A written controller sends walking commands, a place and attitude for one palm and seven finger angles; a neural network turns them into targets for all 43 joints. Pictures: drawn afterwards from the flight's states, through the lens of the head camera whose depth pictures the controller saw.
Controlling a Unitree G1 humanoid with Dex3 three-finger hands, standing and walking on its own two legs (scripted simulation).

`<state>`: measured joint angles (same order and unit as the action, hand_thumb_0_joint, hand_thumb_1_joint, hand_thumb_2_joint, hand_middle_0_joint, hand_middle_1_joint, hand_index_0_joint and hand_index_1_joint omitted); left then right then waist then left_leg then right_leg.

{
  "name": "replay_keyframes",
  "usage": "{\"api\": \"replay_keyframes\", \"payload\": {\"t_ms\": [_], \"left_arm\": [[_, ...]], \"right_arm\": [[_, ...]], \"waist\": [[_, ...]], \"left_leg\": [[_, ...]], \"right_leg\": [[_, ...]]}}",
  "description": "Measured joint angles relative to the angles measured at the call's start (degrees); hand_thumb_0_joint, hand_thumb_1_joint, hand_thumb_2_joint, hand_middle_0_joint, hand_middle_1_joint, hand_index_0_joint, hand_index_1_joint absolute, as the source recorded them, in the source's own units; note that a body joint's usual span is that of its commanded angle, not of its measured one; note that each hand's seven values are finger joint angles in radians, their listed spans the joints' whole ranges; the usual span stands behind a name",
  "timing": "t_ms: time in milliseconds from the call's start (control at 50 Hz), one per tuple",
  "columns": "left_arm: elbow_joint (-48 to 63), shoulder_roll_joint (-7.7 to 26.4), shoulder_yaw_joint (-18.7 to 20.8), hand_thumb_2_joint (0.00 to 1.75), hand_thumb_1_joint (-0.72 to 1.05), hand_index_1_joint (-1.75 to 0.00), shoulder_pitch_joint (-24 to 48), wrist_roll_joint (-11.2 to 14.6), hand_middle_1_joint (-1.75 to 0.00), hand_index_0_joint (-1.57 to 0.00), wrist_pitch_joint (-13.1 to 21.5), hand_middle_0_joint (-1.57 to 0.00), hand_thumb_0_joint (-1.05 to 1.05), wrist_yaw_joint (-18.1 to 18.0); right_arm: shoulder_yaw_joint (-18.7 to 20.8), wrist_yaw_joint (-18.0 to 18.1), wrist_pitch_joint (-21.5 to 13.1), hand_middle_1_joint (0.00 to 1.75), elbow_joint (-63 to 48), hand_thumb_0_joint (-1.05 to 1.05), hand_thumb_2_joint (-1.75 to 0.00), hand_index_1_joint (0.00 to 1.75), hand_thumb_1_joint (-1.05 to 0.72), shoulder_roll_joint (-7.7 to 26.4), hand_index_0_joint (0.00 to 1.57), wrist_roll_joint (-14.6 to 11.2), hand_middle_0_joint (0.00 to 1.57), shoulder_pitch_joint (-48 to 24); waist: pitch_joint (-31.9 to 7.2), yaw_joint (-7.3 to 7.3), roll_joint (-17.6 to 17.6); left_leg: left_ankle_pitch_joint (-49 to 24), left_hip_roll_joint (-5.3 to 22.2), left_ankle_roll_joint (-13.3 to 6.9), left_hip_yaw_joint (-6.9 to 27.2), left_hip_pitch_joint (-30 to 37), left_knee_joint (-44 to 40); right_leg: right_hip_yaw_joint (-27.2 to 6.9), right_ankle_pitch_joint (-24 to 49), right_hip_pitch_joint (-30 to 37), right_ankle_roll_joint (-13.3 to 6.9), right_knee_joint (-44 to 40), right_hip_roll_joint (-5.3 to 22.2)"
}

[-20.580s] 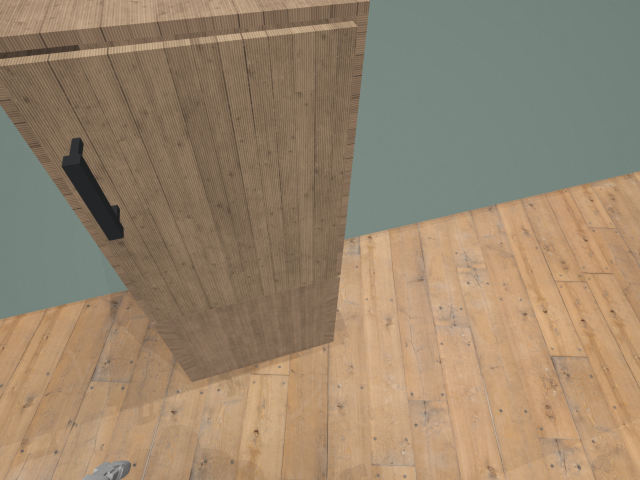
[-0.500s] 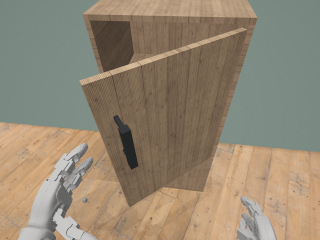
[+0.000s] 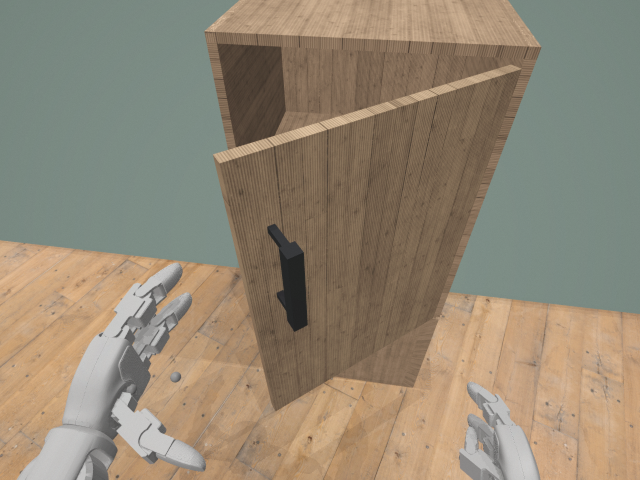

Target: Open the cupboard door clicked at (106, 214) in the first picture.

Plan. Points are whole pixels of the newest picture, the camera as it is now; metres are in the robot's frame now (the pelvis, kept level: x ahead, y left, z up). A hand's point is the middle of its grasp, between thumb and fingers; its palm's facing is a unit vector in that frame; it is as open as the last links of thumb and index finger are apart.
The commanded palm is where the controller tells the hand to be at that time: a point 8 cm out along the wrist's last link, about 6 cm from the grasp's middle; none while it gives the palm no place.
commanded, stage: draw the hand back to the body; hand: left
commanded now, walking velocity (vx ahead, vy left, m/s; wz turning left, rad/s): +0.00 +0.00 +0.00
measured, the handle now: (287, 279) +0.33 +0.08 +0.11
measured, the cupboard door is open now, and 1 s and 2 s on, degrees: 40 40 40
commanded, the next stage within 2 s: step back with the hand held close in 1.24 s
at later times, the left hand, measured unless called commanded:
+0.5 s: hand (122, 338) +0.21 +0.22 +0.15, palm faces +0.30 -0.89 -0.35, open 13.4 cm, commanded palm +0.17 +0.27 +0.17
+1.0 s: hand (108, 291) +0.24 +0.24 +0.18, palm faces +0.41 -0.82 -0.41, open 7.9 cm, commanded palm +0.19 +0.28 +0.19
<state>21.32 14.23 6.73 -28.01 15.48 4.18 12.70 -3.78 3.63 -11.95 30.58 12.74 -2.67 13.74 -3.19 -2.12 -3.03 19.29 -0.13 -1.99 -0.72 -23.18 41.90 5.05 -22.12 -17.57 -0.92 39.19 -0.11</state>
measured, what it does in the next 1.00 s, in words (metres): stands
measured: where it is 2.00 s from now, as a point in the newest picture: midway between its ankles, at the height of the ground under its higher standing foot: outside the picture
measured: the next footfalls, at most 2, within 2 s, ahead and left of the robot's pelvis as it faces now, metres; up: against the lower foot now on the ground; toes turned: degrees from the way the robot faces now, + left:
none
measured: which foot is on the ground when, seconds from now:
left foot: down 0.00-1.00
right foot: down 0.00-1.00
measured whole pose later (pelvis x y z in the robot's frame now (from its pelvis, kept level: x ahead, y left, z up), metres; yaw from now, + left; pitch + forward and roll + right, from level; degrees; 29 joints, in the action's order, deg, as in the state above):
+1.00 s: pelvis +0.04 -0.02 +0.03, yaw -2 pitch -3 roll +0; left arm 22.3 19.9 18.4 -26.4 4.0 3.5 -6.3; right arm -1.0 3.6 -3.3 35.9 13.5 -0.2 9.7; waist 0.7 -4.2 -3.4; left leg 14.2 0.3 -0.7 -2.6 -6.3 23.3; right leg 2.8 -16.4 -1.8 -1.8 20.9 -1.3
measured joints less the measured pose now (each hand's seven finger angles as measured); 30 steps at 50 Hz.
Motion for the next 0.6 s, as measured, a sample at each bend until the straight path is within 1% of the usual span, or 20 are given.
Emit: {"api": "replay_keyframes", "payload": {"t_ms": [80,180,200,220,260,300,340,380,440,600], "left_arm": [[1.2,0.6,0.1,0.30,-0.50,-0.30,0.4,-0.3,-0.30,-0.15,-2.2,-0.15,-0.01,0.1],[1.8,2.0,2.4,0.31,-0.47,-0.30,1.1,0.5,-0.30,-0.16,-4.0,-0.16,-0.01,0.7],[2.2,2.6,2.4,0.32,-0.45,-0.30,1.2,-1.3,-0.30,-0.16,-4.1,-0.16,-0.01,-1.0],[2.7,3.2,2.4,0.33,-0.43,-0.30,1.0,-3.3,-0.30,-0.16,-4.0,-0.16,-0.01,-3.7],[3.6,3.5,2.6,0.34,-0.39,-0.30,0.1,-6.2,-0.30,-0.16,-3.5,-0.16,-0.01,-8.8],[4.0,3.1,2.7,0.37,-0.34,-0.30,-0.9,-8.3,-0.30,-0.16,-3.1,-0.16,-0.01,-12.5],[4.1,2.7,2.5,0.39,-0.28,-0.30,-1.5,-9.9,-0.30,-0.16,-2.9,-0.16,-0.01,-15.1],[4.1,2.7,2.2,0.42,-0.22,-0.30,-1.9,-11.0,-0.30,-0.16,-2.7,-0.16,-0.01,-16.8],[4.4,3.0,1.9,0.46,-0.12,-0.30,-2.3,-12.1,-0.30,-0.17,-2.3,-0.17,-0.01,-18.4],[3.7,4.7,5.6,0.57,0.15,-0.30,-1.8,-12.6,-0.30,-0.18,-1.1,-0.18,-0.01,-19.5]], "right_arm": [[-0.4,0.2,-0.3,0.30,0.3,0.01,-0.90,0.30,-0.91,0.1,0.20,0.0,0.20,-0.1],[-0.7,0.5,-0.4,0.30,0.9,0.01,-0.90,0.30,-0.91,0.2,0.20,0.0,0.20,-0.4],[-0.6,0.8,-0.2,0.30,1.0,0.01,-0.90,0.30,-0.91,0.2,0.20,0.2,0.20,-0.5],[-0.6,1.1,0.1,0.30,1.2,0.01,-0.90,0.30,-0.91,0.1,0.20,0.6,0.20,-0.7],[-0.6,1.4,0.8,0.30,1.5,0.01,-0.90,0.30,-0.91,-0.1,0.20,1.1,0.20,-1.1],[-0.5,1.5,1.5,0.30,1.6,0.01,-0.90,0.30,-0.91,-0.1,0.20,1.5,0.20,-1.4],[-0.3,1.4,2.1,0.30,1.9,0.01,-0.90,0.30,-0.91,-0.1,0.20,1.9,0.20,-1.6],[-0.2,1.3,2.6,0.30,2.4,0.01,-0.90,0.30,-0.91,0.1,0.20,2.2,0.20,-1.6],[0.1,1.2,3.0,0.30,3.5,0.01,-0.90,0.30,-0.91,0.3,0.20,2.6,0.20,-1.6],[0.8,0.6,5.3,0.30,5.2,0.01,-0.90,0.30,-0.91,0.0,0.20,2.7,0.20,-2.4]], "waist": [[0.2,-0.31,0.0],[0.4,-0.62,0.4],[0.6,-0.86,0.4],[1.0,-1.01,0.5],[1.7,-0.98,0.6],[2.4,-0.97,0.7],[3.2,-1.12,0.8],[3.7,-1.36,0.8],[4.0,-1.69,0.6],[3.9,-1.73,0.3]], "left_leg": [[-0.4,-0.2,-0.2,0.0,1.1,-1.0],[-1.0,-0.3,-0.3,0.0,2.7,-2.5],[-1.1,-0.2,-0.3,-0.1,3.3,-3.0],[-1.3,-0.1,-0.2,-0.2,4.2,-3.8],[-2.0,0.0,-0.2,-0.4,5.6,-5.5],[-2.7,0.0,-0.2,-0.6,6.9,-7.2],[-3.3,-0.1,-0.2,-0.8,8.1,-8.9],[-3.9,-0.3,-0.2,-0.9,9.3,-10.4],[-4.5,-0.6,-0.3,-1.1,10.9,-12.5],[-4.9,-0.7,0.0,-1.8,14.6,-16.2]], "right_leg": [[0.0,0.6,1.2,0.2,-1.2,0.1],[0.0,1.2,2.9,0.3,-3.0,0.2],[-0.1,1.5,3.5,0.3,-3.6,0.1],[-0.3,1.8,4.3,0.3,-4.4,-0.1],[-0.5,2.7,5.8,0.3,-6.4,-0.2],[-0.7,3.6,7.0,0.3,-8.2,-0.3],[-0.9,4.2,8.1,0.3,-9.8,-0.2],[-1.1,4.7,9.2,0.4,-11.1,-0.1],[-1.3,5.2,10.6,0.5,-12.8,0.2],[-2.0,5.5,13.7,0.4,-15.9,0.1]]}}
